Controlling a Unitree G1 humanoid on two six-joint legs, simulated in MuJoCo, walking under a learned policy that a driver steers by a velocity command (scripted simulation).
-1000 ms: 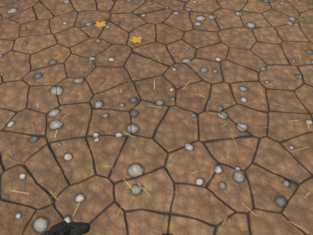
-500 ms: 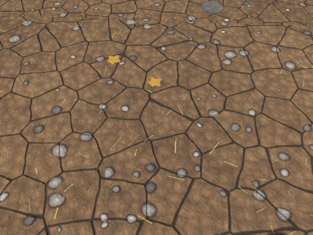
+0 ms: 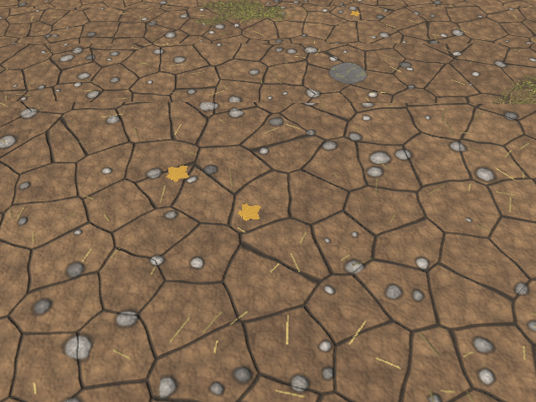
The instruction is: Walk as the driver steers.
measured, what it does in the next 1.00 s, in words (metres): stands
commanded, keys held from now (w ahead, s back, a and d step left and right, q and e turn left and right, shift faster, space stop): shift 1.00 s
